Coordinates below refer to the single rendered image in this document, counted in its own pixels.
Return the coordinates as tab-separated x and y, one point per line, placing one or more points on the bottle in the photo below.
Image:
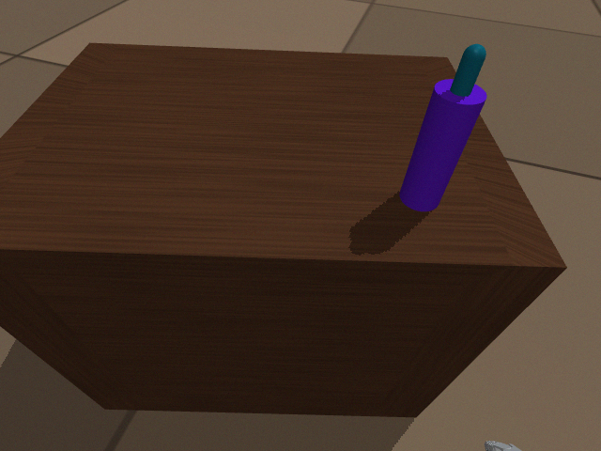
451	114

